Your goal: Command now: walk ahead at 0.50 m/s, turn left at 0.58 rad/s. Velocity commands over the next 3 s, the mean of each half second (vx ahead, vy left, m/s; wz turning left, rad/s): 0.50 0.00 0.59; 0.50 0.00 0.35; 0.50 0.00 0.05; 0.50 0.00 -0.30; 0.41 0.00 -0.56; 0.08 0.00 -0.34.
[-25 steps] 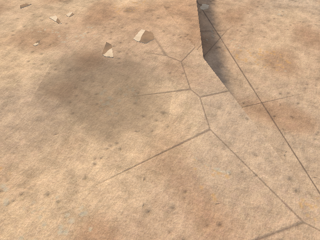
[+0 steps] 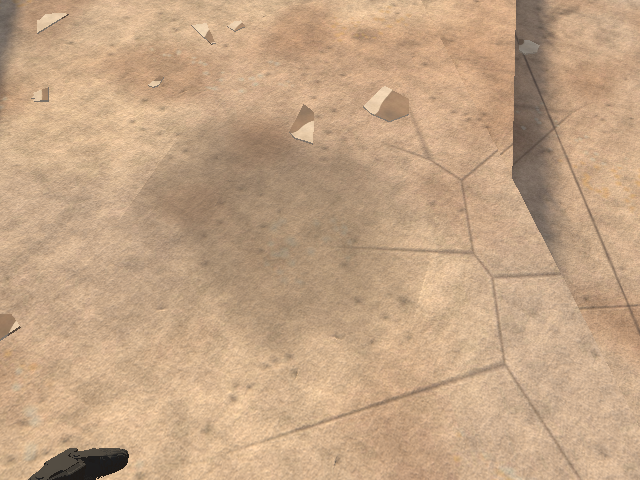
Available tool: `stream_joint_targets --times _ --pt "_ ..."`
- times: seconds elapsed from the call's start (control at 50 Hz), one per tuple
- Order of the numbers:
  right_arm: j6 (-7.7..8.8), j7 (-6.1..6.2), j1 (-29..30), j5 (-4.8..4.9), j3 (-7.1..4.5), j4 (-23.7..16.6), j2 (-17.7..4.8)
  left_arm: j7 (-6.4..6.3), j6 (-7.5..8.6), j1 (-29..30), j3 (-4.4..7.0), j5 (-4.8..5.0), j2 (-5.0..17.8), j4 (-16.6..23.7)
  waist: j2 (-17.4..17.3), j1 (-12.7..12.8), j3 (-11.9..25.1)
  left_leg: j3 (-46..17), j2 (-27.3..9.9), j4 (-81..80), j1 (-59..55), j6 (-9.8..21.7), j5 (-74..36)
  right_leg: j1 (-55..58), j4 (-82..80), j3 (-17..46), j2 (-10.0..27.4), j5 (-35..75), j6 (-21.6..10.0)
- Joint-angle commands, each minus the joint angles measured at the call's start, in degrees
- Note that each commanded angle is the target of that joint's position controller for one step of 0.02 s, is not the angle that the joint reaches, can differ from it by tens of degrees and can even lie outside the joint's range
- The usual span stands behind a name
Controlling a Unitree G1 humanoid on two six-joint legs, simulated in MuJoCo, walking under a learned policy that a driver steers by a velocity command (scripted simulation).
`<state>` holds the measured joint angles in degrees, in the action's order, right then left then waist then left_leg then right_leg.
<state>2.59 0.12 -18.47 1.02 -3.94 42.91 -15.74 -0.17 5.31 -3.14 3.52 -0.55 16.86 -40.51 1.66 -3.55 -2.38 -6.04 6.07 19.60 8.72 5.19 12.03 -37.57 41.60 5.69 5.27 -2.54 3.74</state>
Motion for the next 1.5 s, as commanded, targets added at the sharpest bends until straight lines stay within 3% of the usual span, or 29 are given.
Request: stream_joint_targets --times 0.02,0.1,0.16,0.18,0.2,0.22,0.24,0.26,0.32,0.58,0.64,0.68,0.7,0.72,0.74,0.76,0.82,0.92,1.02,1.12,1.18,1.22,1.24,1.26,1.28,1.3,1.34,1.4,1.5 --pt "0.37 0.78 -0.6 0.35 -2.84 -3.3 -10.4 0.76 1.05 6.1 0.28 0.72 2.9 4.7 -6.5 -0.8 1.8 -9.2 -11.4 -5.6 5.5 7.3 -8.3 8.5 -8.7 -3.1 -4.3 8.3 0.5" --pt "-0.30 1.16 -2.1 0.50 -2.87 -2.8 -9.8 1.69 2.07 6.1 1.23 1.12 5.8 5.1 -8.0 0.1 2.0 -15.9 -14.3 0.7 -0.7 6.1 -6.0 10.4 -13.7 -0.7 -4.8 3.1 -1.7" --pt "-0.53 1.00 -0.4 0.03 -2.00 -3.9 -7.0 1.19 2.96 -5.6 2.96 0.46 8.9 2.3 -8.3 6.5 7.9 -15.1 -10.4 13.4 1.1 2.7 -11.2 27.7 -16.4 -0.9 -3.0 -0.5 -6.0" --pt "-0.44 0.86 -1.4 -1.05 -0.67 -5.1 -3.6 0.69 2.91 -14.2 3.68 -0.31 12.0 1.6 -1.2 9.4 16.5 -9.8 -6.3 29.8 8.5 0.5 -1.1 42.8 -15.5 9.2 7.0 -5.0 -9.3" --pt "0.06 0.82 -9.4 1.12 0.04 -6.9 -1.4 1.18 2.09 -17.6 4.50 -0.69 15.5 -0.6 19.8 5.1 21.5 -4.1 0.2 47.1 28.9 -2.8 23.0 57.7 -22.4 37.1 18.2 -20.5 -18.0" --pt "-0.03 1.04 -8.3 1.61 -1.00 -5.0 -7.8 1.44 1.89 -15.6 3.16 0.61 9.5 0.6 11.9 6.5 16.4 -5.7 -4.6 54.1 35.3 -3.5 20.3 54.7 -25.0 38.9 18.0 -32.3 -16.7" --pt "-0.32 0.97 -2.0 1.12 -1.82 -5.8 -10.5 1.12 1.48 -13.2 2.32 0.78 6.5 1.1 6.6 8.0 9.6 -4.1 -6.3 55.3 36.6 -3.9 14.8 48.0 -25.5 29.3 15.7 -29.2 -14.4" --pt "-0.57 1.05 0.7 0.51 -1.85 -6.3 -9.9 1.02 1.13 -10.5 1.85 0.21 5.8 1.3 2.5 7.0 6.1 -2.5 -8.3 54.3 34.5 -4.2 10.7 41.4 -26.2 22.0 13.4 -20.7 -13.3" --pt "-1.07 0.19 1.6 0.74 -1.89 -7.3 -7.0 0.61 1.24 -8.4 1.24 -0.18 3.9 -0.1 4.8 4.7 2.6 -1.4 -11.9 48.8 29.8 -4.5 5.8 32.5 -29.7 9.4 9.1 -8.5 -12.8" --pt "-0.78 -2.97 17.3 0.52 -0.05 -13.4 -2.9 -0.04 -0.47 -13.4 2.87 1.33 10.2 -5.5 1.4 8.7 -2.4 7.1 -11.1 19.1 30.1 -3.6 -11.5 39.3 -31.6 -12.8 9.9 10.2 -12.0" --pt "-0.99 -3.33 16.0 0.04 -1.02 -14.3 -4.7 -0.21 -1.45 -14.0 3.43 2.42 12.4 -6.2 3.2 5.9 -0.2 10.3 -7.0 16.4 23.0 -0.3 -3.2 42.6 -24.2 -15.0 11.1 32.0 -10.9" --pt "-1.33 -2.69 3.0 -0.10 -3.43 -11.0 -8.7 -0.48 -2.04 -13.1 3.23 2.79 12.8 -6.5 2.7 -2.4 7.1 11.8 -2.6 11.4 4.0 3.2 -5.0 38.9 -7.3 -17.5 9.3 41.7 -9.1" --pt "-1.81 -1.60 -6.7 0.02 -4.95 -8.3 -12.0 -0.60 -1.73 -13.7 2.06 1.59 10.2 -6.1 -1.1 -6.6 12.2 4.5 -6.5 11.3 -13.7 5.5 -7.2 26.2 7.7 -17.7 7.3 27.3 -7.1" --pt "-1.41 -1.04 -5.9 0.25 -5.50 -8.0 -18.5 0.34 -0.62 -19.9 -0.72 -0.45 2.1 -3.4 -17.0 0.6 17.7 -26.6 -22.9 7.7 -31.7 15.2 0.3 1.5 29.1 -15.1 -3.3 -26.3 -3.5" --pt "-0.60 -1.37 -7.7 0.07 -4.01 -9.4 -13.8 1.07 1.06 -16.2 -0.09 1.39 6.6 -4.3 -10.9 -3.4 25.8 -39.5 -27.2 -0.1 -32.8 17.7 6.0 -2.8 36.6 -2.3 -4.7 -31.7 -3.9" --pt "0.15 -1.77 -5.3 -0.51 -3.11 -8.4 -11.4 1.42 1.70 -9.8 0.85 3.68 9.5 -2.2 -8.3 -4.0 16.8 -30.2 -25.2 -1.4 -27.0 14.7 2.4 -7.4 37.3 -1.8 -2.3 -27.1 -4.5" --pt "1.08 -1.69 4.1 -1.13 -1.39 -8.6 -6.7 0.79 1.48 -9.1 0.77 1.51 8.4 -2.8 -4.7 2.6 6.5 -13.7 -19.1 -4.2 -6.1 10.6 -12.9 -0.1 26.5 -2.0 3.4 -16.3 -4.5" --pt "2.51 -0.92 3.7 -0.97 -1.59 -6.3 -8.0 0.52 -1.02 -8.2 0.07 0.49 4.9 -2.9 -3.8 4.2 2.8 -5.7 -17.4 -10.4 1.2 10.9 -18.1 0.5 15.7 -3.0 3.8 -7.4 -1.3" --pt "2.11 -0.06 0.2 -0.63 -1.64 -3.3 -9.1 1.42 -0.26 1.0 -0.88 0.82 2.8 -0.9 -4.5 0.6 0.0 0.4 -14.5 -11.3 0.6 7.4 -13.7 2.3 -3.2 -4.7 1.0 9.4 -1.2" --pt "1.30 0.08 -4.1 -0.07 -2.04 0.3 -10.1 2.88 0.37 6.7 -0.89 1.25 3.8 1.3 -5.2 -1.0 -1.9 -1.4 -18.8 -7.9 -8.3 6.6 -13.7 0.4 -11.1 -4.3 -0.8 6.7 -3.8" --pt "0.44 0.55 -3.5 0.03 -2.40 1.3 -10.9 3.36 0.71 3.2 -0.24 1.10 5.5 0.8 -6.8 1.7 0.2 -1.8 -20.0 -2.5 -12.8 4.7 -25.2 5.5 -13.0 -5.6 -2.6 -0.2 -6.4" --pt "-0.18 0.86 -2.4 -0.44 -1.70 1.1 -9.7 2.64 0.77 -10.4 1.88 0.74 9.5 -3.1 -6.0 8.6 9.6 2.1 -15.2 14.3 -8.5 1.9 -36.9 26.2 -13.2 -7.3 -4.2 1.3 -9.8" --pt "0.06 0.99 -5.7 -1.92 -0.27 -0.2 -6.3 2.24 0.57 -19.3 2.96 0.16 14.2 -4.3 2.3 10.0 19.0 4.6 -10.4 33.6 5.9 -0.7 -19.1 45.7 -10.0 6.8 7.7 3.3 -14.9" --pt "1.27 0.38 -11.9 -0.86 1.09 0.0 -1.2 2.65 0.27 -22.1 3.27 0.64 15.3 -5.8 16.7 7.3 25.0 2.0 -0.9 50.0 25.9 -4.0 20.3 60.2 -19.6 33.9 16.9 -13.2 -22.7" --pt "2.14 0.08 -6.3 0.42 -0.11 0.1 -7.5 2.61 0.29 -21.0 1.84 1.77 10.0 -5.4 9.4 10.1 20.4 -3.2 -4.0 55.2 32.5 -3.2 21.1 57.9 -24.0 34.7 15.4 -23.5 -20.3" --pt "2.62 -0.10 -0.3 1.39 -0.68 -1.9 -9.4 2.31 0.20 -16.4 1.24 1.55 8.4 -4.7 6.1 9.5 12.1 -0.9 -7.1 54.7 35.6 -2.7 15.5 50.1 -25.3 26.6 13.9 -22.4 -17.9" --pt "2.66 0.26 3.4 -0.05 -0.72 -2.6 -8.5 2.15 0.16 -10.3 0.50 0.27 6.2 -3.6 1.3 6.3 4.7 1.0 -11.6 48.7 31.6 -2.9 7.4 35.6 -27.9 16.7 10.3 -10.8 -17.0" --pt "1.33 0.30 0.1 -0.28 -0.43 -1.4 -5.6 2.07 0.83 -9.1 0.13 0.14 5.2 -4.1 3.4 3.1 4.2 1.5 -13.5 43.8 25.6 -4.1 4.4 28.7 -31.8 9.6 7.7 -2.5 -17.5" --pt "1.22 0.22 8.1 -0.89 0.36 -3.5 -3.9 0.98 0.57 -11.5 0.86 0.70 7.9 -6.0 1.6 4.7 1.1 3.1 -13.9 28.1 29.2 -6.4 -9.0 28.5 -34.7 1.5 5.8 4.7 -16.8"
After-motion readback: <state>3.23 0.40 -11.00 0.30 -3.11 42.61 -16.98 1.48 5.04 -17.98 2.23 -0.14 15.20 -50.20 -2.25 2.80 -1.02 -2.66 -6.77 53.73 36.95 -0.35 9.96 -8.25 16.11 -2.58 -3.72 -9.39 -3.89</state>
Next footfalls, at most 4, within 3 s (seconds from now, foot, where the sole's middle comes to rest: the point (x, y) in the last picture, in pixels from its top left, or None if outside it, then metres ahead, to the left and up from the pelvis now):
0.16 right None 0.29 -0.15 -0.78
0.70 left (212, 470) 0.49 0.19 -0.78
1.22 right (246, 307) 0.87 0.13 -0.78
1.74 left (106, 262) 1.01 0.48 -0.78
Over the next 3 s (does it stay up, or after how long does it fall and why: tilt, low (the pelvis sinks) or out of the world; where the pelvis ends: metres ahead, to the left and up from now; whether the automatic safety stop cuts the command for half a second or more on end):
stays up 1.39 0.39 -0.01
